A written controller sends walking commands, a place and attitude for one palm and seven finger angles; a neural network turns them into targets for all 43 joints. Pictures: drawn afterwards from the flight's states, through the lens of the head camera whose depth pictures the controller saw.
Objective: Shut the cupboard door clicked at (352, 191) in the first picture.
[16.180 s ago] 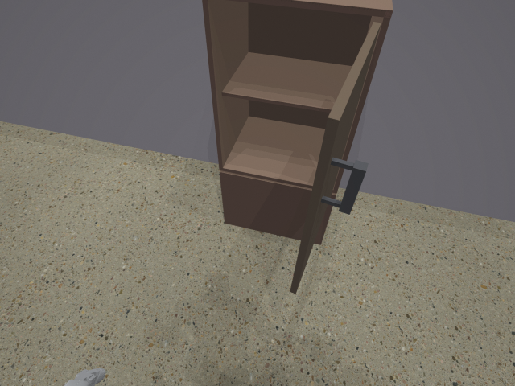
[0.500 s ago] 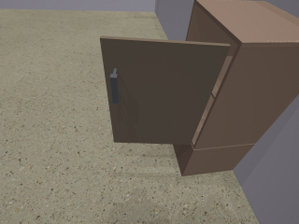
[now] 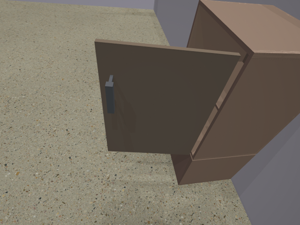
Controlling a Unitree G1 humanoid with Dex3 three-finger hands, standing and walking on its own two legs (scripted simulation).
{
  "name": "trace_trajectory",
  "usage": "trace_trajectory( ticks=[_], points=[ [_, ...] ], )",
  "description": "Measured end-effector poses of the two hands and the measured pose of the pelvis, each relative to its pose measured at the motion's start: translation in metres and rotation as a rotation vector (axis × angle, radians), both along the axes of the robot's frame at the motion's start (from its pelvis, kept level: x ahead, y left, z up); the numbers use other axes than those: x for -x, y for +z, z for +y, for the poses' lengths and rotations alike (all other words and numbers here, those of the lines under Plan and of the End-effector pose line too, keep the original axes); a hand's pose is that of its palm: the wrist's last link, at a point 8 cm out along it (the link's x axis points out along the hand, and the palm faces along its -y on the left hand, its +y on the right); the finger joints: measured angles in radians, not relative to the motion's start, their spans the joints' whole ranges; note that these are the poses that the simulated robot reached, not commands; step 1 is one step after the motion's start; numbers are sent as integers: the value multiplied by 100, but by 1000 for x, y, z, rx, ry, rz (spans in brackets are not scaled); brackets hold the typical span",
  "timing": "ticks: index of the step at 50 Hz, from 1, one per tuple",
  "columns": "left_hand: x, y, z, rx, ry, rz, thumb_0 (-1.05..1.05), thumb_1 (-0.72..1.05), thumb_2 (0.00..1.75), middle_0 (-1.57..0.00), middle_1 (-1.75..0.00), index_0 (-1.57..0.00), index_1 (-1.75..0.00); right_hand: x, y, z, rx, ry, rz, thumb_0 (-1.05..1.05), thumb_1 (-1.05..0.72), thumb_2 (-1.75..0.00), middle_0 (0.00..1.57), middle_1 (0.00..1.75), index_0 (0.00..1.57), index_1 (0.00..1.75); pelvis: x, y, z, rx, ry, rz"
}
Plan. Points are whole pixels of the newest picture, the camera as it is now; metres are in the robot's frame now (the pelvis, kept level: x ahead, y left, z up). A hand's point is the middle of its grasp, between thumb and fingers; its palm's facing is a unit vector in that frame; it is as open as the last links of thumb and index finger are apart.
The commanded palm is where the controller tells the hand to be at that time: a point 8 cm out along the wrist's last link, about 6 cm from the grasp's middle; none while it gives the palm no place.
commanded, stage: shuffle to correct the standing spot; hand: left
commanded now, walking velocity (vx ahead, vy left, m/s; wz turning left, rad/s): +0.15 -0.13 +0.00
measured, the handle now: (111, 94) +0.50 +0.17 +0.05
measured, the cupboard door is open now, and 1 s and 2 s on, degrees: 82 82 82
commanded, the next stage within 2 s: come to a stop and stand still in 0.10 s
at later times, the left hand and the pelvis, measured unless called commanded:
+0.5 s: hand out of the picture +0.12 +0.13 -0.17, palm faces +0.11 -0.97 -0.20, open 7.2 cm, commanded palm none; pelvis +0.06 -0.05 +0.00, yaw +5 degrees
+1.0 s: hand out of the picture +0.00 +0.17 -0.16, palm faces +0.09 -0.96 -0.27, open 7.4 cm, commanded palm none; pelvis +0.01 -0.02 +0.00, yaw +4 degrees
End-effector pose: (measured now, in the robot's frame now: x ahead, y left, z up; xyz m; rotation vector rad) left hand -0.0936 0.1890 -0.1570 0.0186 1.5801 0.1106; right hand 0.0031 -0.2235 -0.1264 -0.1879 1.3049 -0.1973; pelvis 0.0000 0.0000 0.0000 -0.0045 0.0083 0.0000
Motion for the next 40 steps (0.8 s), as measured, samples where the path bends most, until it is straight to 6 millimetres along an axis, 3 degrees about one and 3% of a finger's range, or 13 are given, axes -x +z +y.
trace_trajectory(
  ticks=[3, 9, 14, 17, 22, 28, 35, 40],
  points=[
    [-36, 3, 3, 0, -39, -41, 1, 91, 90, -20, -30, -20, -30, 2, 7, 0, 3, -23, 0, 1, -92, -90, 20, 30, 20, 30, -6, 7, -3, 5, -7, -3],
    [-122, 16, 16, -70, -77, -190, 3, 95, 90, -20, -30, -20, -30, 24, 12, -4, -35, -49, 124, 0, -91, -90, 20, 30, 20, 30, -21, 16, -18, 14, 8, -4],
    [-179, 26, 18, -147, -78, -308, 3, 95, 90, -19, -30, -19, -30, 31, 0, -20, -78, -58, 223, 0, -91, -90, 20, 30, 21, 30, -40, 10, -39, 4, 38, -13],
    [-199, 23, 9, -182, -56, -367, 2, 93, 90, -19, -30, -19, -30, 22, -15, -36, -90, -45, 256, 0, -91, -90, 20, 30, 21, 30, -53, -1, -51, -2, 58, -22],
    [-205, 23, -14, -147, -26, -376, 1, 92, 90, -19, -30, -19, -30, -23, -13, -51, -58, -10, 192, 0, -91, -90, 20, 30, 20, 30, -59, 3, -53, -2, 82, -32],
    [-195, 10, -3, -129, 12, -368, 0, 94, 90, -20, -30, -20, -30, -80, -5, -49, -12, 38, 25, 0, -91, -90, 19, 30, 20, 30, -53, -1, -43, 3, 80, -39],
    [-163, 8, 9, -114, 36, -290, 0, 92, 90, -20, -30, -20, -30, -105, 8, -33, 4, 90, -68, 0, -93, -90, 20, 30, 20, 30, -43, 5, -30, 5, 73, -33],
    [-133, 13, 18, -150, 18, -278, 0, 91, 90, -20, -30, -20, -30, -122, -1, -24, -31, 135, -148, 0, -92, -90, 20, 30, 20, 30, -35, -2, -21, 11, 71, -25]
  ],
)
